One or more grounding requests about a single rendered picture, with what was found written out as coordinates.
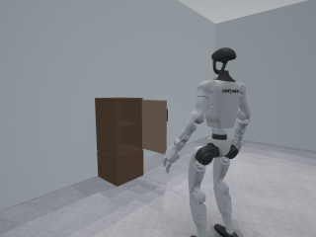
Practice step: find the cupboard door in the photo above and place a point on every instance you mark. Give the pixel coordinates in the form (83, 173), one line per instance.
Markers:
(154, 125)

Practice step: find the right robot forearm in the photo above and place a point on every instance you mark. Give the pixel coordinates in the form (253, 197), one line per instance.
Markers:
(241, 128)

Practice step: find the robot right hand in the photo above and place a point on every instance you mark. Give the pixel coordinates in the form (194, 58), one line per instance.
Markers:
(237, 143)

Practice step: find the robot left hand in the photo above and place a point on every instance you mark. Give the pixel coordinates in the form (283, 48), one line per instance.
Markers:
(171, 156)

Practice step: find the right robot shin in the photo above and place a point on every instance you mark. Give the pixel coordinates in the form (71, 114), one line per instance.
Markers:
(224, 204)

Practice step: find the left robot forearm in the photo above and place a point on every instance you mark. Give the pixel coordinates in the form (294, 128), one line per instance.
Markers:
(186, 133)

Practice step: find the left robot thigh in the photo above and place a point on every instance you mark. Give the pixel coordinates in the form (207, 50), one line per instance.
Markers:
(201, 156)

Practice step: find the robot right upper arm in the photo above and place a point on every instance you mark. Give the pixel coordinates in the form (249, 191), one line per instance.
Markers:
(243, 103)

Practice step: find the robot left upper arm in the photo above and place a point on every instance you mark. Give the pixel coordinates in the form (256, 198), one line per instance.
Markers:
(203, 90)

